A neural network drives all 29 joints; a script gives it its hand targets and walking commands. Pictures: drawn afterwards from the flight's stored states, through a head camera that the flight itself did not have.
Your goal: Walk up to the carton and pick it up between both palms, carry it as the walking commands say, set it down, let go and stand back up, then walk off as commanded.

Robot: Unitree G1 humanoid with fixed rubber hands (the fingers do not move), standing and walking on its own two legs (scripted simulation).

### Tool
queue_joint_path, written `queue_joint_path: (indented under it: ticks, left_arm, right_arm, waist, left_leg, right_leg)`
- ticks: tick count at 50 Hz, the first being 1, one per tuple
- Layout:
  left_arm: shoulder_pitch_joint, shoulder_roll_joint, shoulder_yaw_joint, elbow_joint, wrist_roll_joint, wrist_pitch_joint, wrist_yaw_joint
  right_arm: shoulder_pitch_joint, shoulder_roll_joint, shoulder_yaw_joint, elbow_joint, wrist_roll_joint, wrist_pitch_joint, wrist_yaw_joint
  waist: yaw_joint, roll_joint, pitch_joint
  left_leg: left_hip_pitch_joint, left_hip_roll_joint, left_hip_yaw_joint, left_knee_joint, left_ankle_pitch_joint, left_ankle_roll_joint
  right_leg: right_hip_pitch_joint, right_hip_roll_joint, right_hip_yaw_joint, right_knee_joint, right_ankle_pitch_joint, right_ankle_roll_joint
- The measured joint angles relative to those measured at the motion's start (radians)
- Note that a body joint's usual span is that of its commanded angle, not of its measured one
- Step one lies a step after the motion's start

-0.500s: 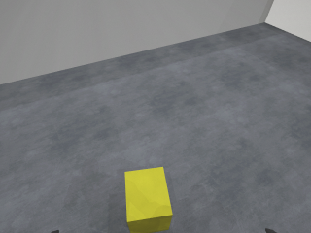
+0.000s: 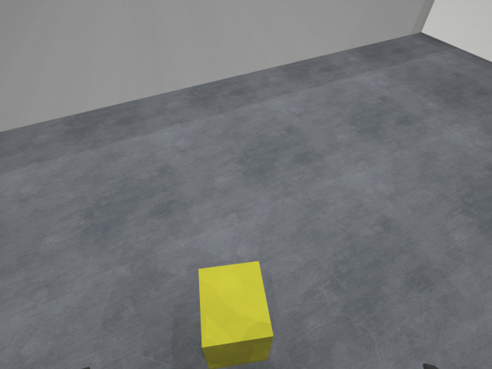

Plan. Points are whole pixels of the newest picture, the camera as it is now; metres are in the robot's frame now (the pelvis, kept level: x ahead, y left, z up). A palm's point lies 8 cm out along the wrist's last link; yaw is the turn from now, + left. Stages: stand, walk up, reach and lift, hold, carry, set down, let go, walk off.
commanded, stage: stand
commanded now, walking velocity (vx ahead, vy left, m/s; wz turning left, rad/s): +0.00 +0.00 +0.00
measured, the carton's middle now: (233, 315) +0.43 +0.05 -0.64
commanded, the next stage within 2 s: walk off in 0.10 s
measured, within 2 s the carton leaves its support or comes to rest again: neither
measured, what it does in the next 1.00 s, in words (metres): steps to the right: right foot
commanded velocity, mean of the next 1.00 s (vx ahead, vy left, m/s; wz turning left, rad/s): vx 0.00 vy -0.15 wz -0.44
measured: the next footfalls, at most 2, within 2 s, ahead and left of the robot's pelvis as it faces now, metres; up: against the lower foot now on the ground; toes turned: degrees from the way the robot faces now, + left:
right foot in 0.70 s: +0.00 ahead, -0.23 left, +0.00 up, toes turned -11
left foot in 1.10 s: +0.01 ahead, -0.08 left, +0.00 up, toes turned -15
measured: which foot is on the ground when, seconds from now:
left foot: down 0.00-0.70, up 0.72-1.00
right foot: down 0.00-0.40, up 0.42-0.68, down 0.70-1.00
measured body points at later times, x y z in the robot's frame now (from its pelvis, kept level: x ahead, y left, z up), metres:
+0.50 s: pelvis -0.01 -0.02 +0.00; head +0.00 -0.01 +0.45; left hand +0.07 +0.29 -0.14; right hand +0.06 -0.33 -0.12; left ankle +0.00 +0.10 -0.75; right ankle -0.06 -0.14 -0.70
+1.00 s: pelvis -0.05 -0.16 -0.01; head -0.02 -0.16 +0.44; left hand +0.09 +0.10 -0.15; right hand -0.03 -0.46 -0.14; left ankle -0.03 -0.05 -0.71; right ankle -0.04 -0.22 -0.75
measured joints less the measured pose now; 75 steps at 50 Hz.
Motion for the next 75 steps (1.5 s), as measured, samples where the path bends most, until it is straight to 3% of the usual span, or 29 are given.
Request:
queue_joint_path:
  ticks: [18, 21, 24, 26, 31, 34, 35, 36, 38, 40, 43, 48, 55, 57, 59, 62, 64, 67, 69, 73, 75]
  left_arm:
    - [0.005, -0.003, -0.006, 0.024, -0.013, 0.027, 0.003]
    - [0.027, -0.008, 0.001, 0.026, -0.013, 0.058, 0.005]
    - [0.040, -0.011, 0.020, 0.020, -0.002, 0.084, 0.003]
    - [0.044, -0.012, 0.032, 0.008, 0.000, 0.092, -0.005]
    - [0.050, -0.036, 0.039, -0.036, -0.006, 0.109, -0.041]
    - [0.052, -0.052, 0.041, -0.063, -0.007, 0.107, -0.059]
    - [0.055, -0.053, 0.044, -0.072, -0.002, 0.102, -0.063]
    - [0.055, -0.060, 0.047, -0.080, 0.001, 0.097, -0.066]
    - [0.062, -0.072, 0.042, -0.095, 0.005, 0.091, -0.067]
    - [0.073, -0.082, 0.039, -0.106, 0.010, 0.094, -0.056]
    - [0.075, -0.089, 0.038, -0.123, 0.011, 0.096, -0.043]
    - [0.075, -0.089, 0.041, -0.138, 0.014, 0.090, -0.035]
    - [0.090, -0.084, 0.042, -0.129, 0.012, 0.098, -0.041]
    - [0.091, -0.082, 0.046, -0.125, 0.009, 0.100, -0.040]
    - [0.083, -0.081, 0.053, -0.127, 0.027, 0.104, -0.044]
    - [0.068, -0.064, 0.068, -0.139, 0.030, 0.103, -0.062]
    - [0.061, -0.053, 0.073, -0.144, 0.021, 0.106, -0.073]
    - [0.044, -0.048, 0.071, -0.157, 0.003, 0.113, -0.083]
    - [0.027, -0.053, 0.065, -0.171, -0.004, 0.114, -0.088]
    - [-0.016, -0.072, 0.057, -0.200, -0.005, 0.108, -0.088]
    - [-0.028, -0.076, 0.057, -0.208, 0.005, 0.094, -0.083]
  right_arm:
    - [-0.008, 0.009, 0.010, 0.004, -0.005, 0.012, 0.002]
    - [-0.006, 0.026, 0.006, -0.017, -0.014, 0.024, -0.003]
    - [0.011, 0.032, -0.003, -0.040, -0.018, 0.029, -0.017]
    - [0.030, 0.033, -0.010, -0.046, -0.019, 0.035, -0.026]
    - [0.048, 0.014, -0.035, -0.064, -0.030, 0.048, -0.031]
    - [0.049, -0.007, -0.050, -0.074, -0.030, 0.051, -0.032]
    - [0.052, -0.014, -0.053, -0.080, -0.030, 0.051, -0.032]
    - [0.052, -0.020, -0.055, -0.086, -0.031, 0.056, -0.035]
    - [0.048, -0.012, -0.056, -0.093, -0.020, 0.077, -0.048]
    - [0.041, 0.003, -0.052, -0.102, -0.010, 0.086, -0.053]
    - [0.035, 0.023, -0.048, -0.109, -0.009, 0.080, -0.048]
    - [0.033, 0.061, -0.040, -0.112, 0.002, 0.079, -0.054]
    - [0.049, 0.110, -0.027, -0.117, 0.018, 0.055, -0.071]
    - [0.071, 0.113, -0.030, -0.116, 0.006, 0.047, -0.075]
    - [0.099, 0.105, -0.035, -0.111, -0.004, 0.047, -0.077]
    - [0.135, 0.094, -0.041, -0.106, -0.008, 0.046, -0.072]
    - [0.147, 0.087, -0.047, -0.107, -0.013, 0.043, -0.067]
    - [0.154, 0.080, -0.055, -0.112, -0.022, 0.039, -0.056]
    - [0.154, 0.075, -0.059, -0.116, -0.026, 0.035, -0.049]
    - [0.152, 0.053, -0.070, -0.120, -0.023, 0.032, -0.033]
    - [0.161, 0.035, -0.076, -0.124, -0.020, 0.032, -0.027]
  waist:
    - [-0.001, -0.004, -0.001]
    - [-0.005, -0.011, 0.003]
    - [-0.017, 0.000, 0.014]
    - [-0.019, 0.004, 0.024]
    - [-0.021, 0.021, 0.049]
    - [-0.020, 0.046, 0.056]
    - [-0.016, 0.052, 0.054]
    - [-0.013, 0.063, 0.059]
    - [-0.008, 0.067, 0.062]
    - [-0.003, 0.063, 0.060]
    - [0.010, 0.054, 0.059]
    - [0.024, 0.029, 0.055]
    - [0.025, -0.022, 0.044]
    - [0.019, -0.043, 0.039]
    - [0.010, -0.044, 0.038]
    - [0.000, -0.042, 0.039]
    - [-0.008, -0.033, 0.044]
    - [-0.019, -0.014, 0.054]
    - [-0.027, -0.002, 0.061]
    - [-0.043, 0.023, 0.062]
    - [-0.043, 0.037, 0.050]
  left_leg:
    - [-0.006, 0.002, 0.007, -0.004, 0.004, -0.002]
    - [-0.034, 0.013, 0.026, 0.034, -0.015, -0.007]
    - [-0.062, 0.049, 0.034, 0.065, -0.026, -0.017]
    - [-0.070, 0.076, 0.037, 0.077, -0.029, -0.033]
    - [-0.092, 0.141, 0.054, 0.119, -0.046, -0.083]
    - [-0.121, 0.193, 0.062, 0.181, -0.073, -0.126]
    - [-0.146, 0.213, 0.065, 0.234, -0.096, -0.127]
    - [-0.186, 0.223, 0.055, 0.331, -0.199, -0.117]
    - [-0.273, 0.195, 0.027, 0.569, -0.341, -0.092]
    - [-0.330, 0.164, 0.032, 0.726, -0.330, -0.070]
    - [-0.362, 0.130, 0.062, 0.808, -0.268, -0.060]
    - [-0.304, 0.087, 0.090, 0.647, -0.272, -0.055]
    - [-0.128, 0.056, 0.073, 0.254, -0.209, -0.024]
    - [-0.107, 0.069, 0.099, 0.204, -0.125, -0.009]
    - [-0.091, 0.093, 0.120, 0.181, -0.113, -0.009]
    - [-0.063, 0.130, 0.143, 0.138, -0.096, -0.029]
    - [-0.054, 0.159, 0.155, 0.131, -0.094, -0.044]
    - [-0.051, 0.206, 0.173, 0.140, -0.098, -0.071]
    - [-0.053, 0.236, 0.188, 0.151, -0.103, -0.091]
    - [-0.065, 0.293, 0.217, 0.196, -0.123, -0.145]
    - [-0.096, 0.328, 0.224, 0.270, -0.155, -0.163]
  right_leg:
    - [-0.016, 0.000, 0.006, 0.012, -0.001, 0.001]
    - [-0.090, 0.008, 0.007, 0.137, -0.057, 0.018]
    - [-0.228, 0.028, -0.008, 0.477, -0.238, 0.041]
    - [-0.277, 0.019, -0.020, 0.599, -0.261, 0.058]
    - [-0.273, -0.049, -0.058, 0.501, -0.263, 0.084]
    - [-0.212, -0.060, -0.089, 0.315, -0.173, 0.068]
    - [-0.190, -0.055, -0.095, 0.245, -0.097, 0.053]
    - [-0.204, -0.040, -0.099, 0.255, -0.046, 0.032]
    - [-0.219, -0.020, -0.097, 0.280, -0.061, -0.006]
    - [-0.205, -0.004, -0.088, 0.240, -0.057, -0.028]
    - [-0.187, 0.024, -0.075, 0.178, -0.017, -0.048]
    - [-0.181, 0.075, -0.056, 0.144, 0.012, -0.085]
    - [-0.192, 0.150, -0.020, 0.134, 0.036, -0.109]
    - [-0.244, 0.149, -0.020, 0.265, -0.095, -0.057]
    - [-0.336, 0.138, -0.023, 0.522, -0.192, -0.004]
    - [-0.430, 0.081, -0.010, 0.801, -0.167, 0.064]
    - [-0.452, 0.031, -0.002, 0.863, -0.140, 0.102]
    - [-0.438, -0.043, -0.018, 0.778, -0.122, 0.136]
    - [-0.404, -0.082, -0.046, 0.652, -0.136, 0.139]
    - [-0.307, -0.103, -0.107, 0.404, -0.152, 0.107]
    - [-0.238, -0.088, -0.129, 0.256, -0.080, 0.075]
